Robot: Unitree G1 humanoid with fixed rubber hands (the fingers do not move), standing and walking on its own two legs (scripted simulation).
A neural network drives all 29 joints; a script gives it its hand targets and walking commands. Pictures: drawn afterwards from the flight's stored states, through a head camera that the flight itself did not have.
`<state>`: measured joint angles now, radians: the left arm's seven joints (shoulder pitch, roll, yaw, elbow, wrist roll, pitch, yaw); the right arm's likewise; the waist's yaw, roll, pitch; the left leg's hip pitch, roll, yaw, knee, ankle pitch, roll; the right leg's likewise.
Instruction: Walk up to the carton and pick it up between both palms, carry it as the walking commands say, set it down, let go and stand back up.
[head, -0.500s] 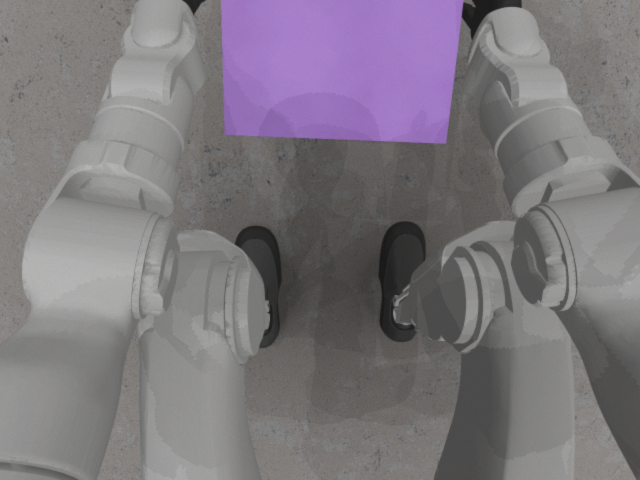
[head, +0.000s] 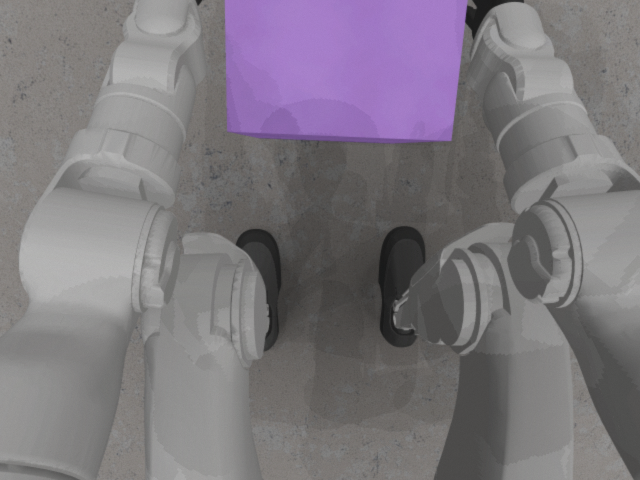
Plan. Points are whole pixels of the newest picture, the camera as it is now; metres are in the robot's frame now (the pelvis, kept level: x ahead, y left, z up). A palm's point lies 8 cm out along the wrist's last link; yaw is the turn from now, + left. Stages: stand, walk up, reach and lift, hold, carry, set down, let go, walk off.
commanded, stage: reach and lift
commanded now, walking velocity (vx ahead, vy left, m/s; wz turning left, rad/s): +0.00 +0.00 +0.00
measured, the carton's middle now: (335, 43) +0.52 +0.01 -0.25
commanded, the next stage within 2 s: none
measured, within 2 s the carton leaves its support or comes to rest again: leaves its support in 0.14 s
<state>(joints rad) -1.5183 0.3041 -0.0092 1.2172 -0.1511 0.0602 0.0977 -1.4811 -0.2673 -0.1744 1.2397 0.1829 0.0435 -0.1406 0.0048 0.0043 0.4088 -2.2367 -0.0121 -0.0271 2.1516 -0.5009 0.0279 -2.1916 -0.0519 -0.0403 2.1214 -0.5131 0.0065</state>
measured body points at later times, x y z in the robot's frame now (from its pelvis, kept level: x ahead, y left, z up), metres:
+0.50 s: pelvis -0.01 -0.01 +0.00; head +0.34 +0.02 +0.27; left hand +0.55 +0.16 -0.14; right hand +0.56 -0.13 -0.13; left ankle +0.13 +0.11 -0.35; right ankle +0.14 -0.13 -0.35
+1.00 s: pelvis -0.02 -0.01 +0.02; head +0.31 +0.03 +0.31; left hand +0.55 +0.16 -0.08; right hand +0.53 -0.13 -0.08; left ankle +0.13 +0.11 -0.35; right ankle +0.14 -0.13 -0.35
